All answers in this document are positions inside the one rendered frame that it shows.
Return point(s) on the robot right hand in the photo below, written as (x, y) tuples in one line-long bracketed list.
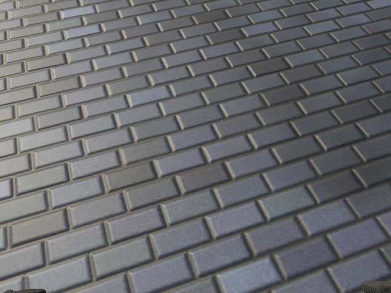
[(376, 287)]

